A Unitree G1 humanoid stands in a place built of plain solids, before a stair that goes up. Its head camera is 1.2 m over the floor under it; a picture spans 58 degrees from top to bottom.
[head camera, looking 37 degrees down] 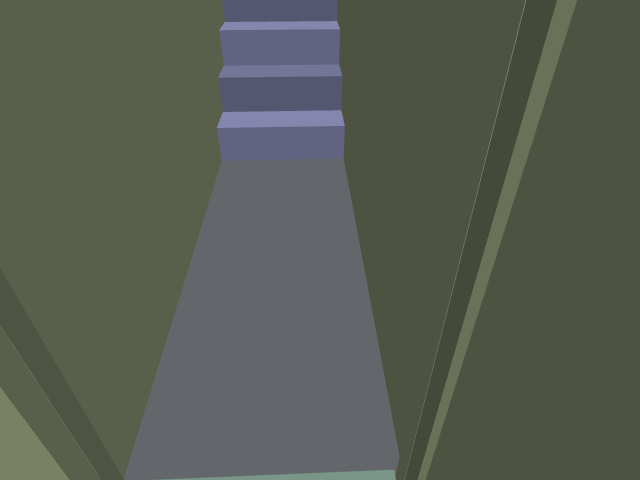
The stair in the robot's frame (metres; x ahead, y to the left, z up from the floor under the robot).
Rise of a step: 0.21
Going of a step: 0.25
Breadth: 0.84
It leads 2 degrees to the left of straight ahead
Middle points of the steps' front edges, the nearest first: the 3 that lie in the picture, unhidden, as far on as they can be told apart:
2.41 0.23 0.21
2.66 0.24 0.42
2.91 0.25 0.63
